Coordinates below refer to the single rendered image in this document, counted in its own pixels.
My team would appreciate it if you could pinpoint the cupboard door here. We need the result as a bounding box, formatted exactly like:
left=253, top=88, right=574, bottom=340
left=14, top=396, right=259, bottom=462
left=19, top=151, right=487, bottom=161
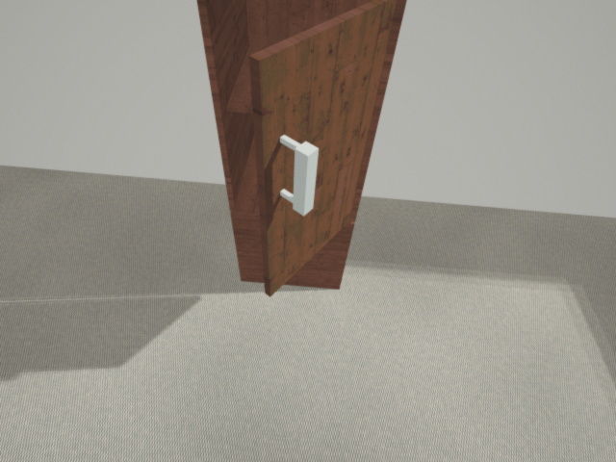
left=249, top=0, right=397, bottom=297

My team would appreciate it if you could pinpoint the handle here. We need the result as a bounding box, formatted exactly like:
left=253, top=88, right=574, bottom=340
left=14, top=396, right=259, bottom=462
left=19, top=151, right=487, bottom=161
left=280, top=135, right=319, bottom=216

